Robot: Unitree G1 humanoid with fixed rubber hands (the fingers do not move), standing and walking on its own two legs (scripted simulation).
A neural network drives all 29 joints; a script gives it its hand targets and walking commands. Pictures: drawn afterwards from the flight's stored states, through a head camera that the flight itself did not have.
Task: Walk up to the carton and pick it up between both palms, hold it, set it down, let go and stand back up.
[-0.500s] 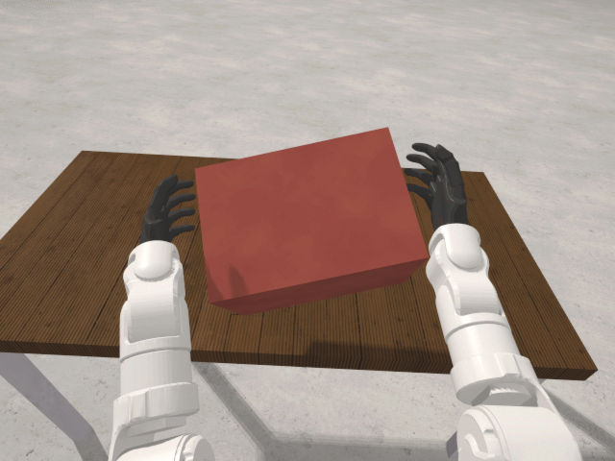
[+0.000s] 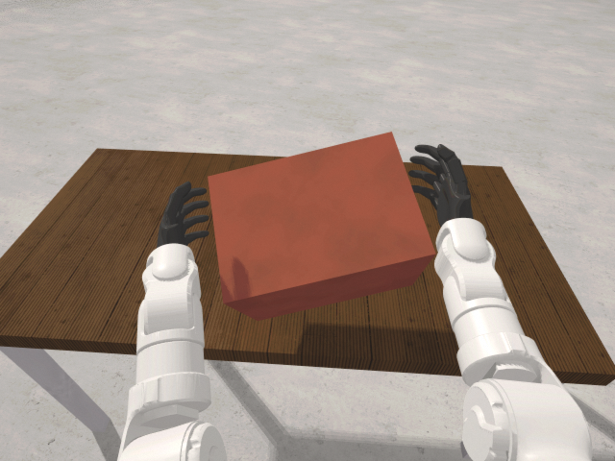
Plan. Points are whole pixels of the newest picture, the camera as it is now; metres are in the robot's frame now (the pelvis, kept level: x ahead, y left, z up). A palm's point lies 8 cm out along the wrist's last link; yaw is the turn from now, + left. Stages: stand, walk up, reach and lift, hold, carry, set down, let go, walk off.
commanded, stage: set down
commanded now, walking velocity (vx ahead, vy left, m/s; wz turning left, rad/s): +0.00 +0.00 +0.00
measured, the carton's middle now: (318, 235) +0.45 +0.03 +0.06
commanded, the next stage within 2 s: none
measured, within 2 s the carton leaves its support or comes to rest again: neither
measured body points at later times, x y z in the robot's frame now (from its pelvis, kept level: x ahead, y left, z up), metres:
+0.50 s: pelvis +0.01 +0.00 +0.00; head +0.01 +0.01 +0.45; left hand +0.38 +0.22 +0.11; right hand +0.45 -0.14 +0.15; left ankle +0.02 +0.13 -0.75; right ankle -0.01 -0.09 -0.75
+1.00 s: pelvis +0.01 +0.00 +0.00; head +0.03 +0.00 +0.45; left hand +0.39 +0.22 +0.10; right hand +0.46 -0.13 +0.13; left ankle +0.02 +0.13 -0.75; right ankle -0.01 -0.09 -0.75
